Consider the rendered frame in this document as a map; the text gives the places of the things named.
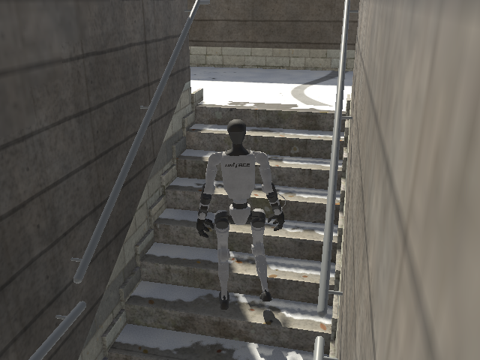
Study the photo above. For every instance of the stairs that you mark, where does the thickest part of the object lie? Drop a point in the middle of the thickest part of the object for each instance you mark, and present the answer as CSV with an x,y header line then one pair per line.
x,y
174,313

